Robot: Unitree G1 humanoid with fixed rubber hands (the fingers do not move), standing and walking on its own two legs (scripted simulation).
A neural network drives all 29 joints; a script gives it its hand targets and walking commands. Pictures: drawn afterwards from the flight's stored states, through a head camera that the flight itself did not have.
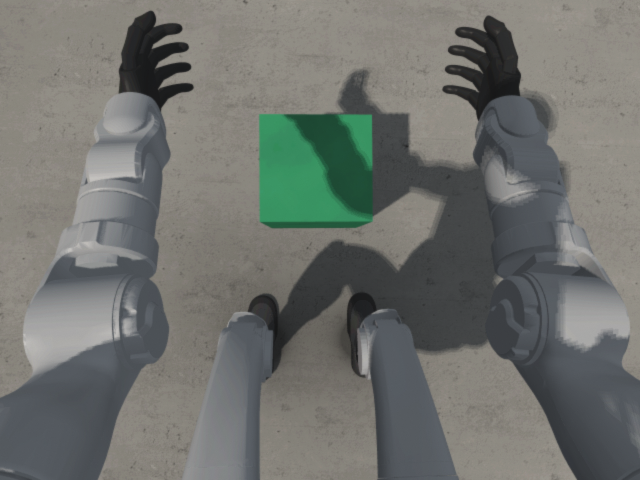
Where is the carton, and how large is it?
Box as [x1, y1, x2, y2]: [259, 114, 372, 227]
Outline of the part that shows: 259,114 259,184 261,222 271,227 356,227 372,221 371,115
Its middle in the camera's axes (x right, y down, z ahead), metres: -0.01 -0.13 +0.84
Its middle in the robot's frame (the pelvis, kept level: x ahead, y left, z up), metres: +0.50 -0.01 -0.51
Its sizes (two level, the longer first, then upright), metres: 0.210 0.200 0.250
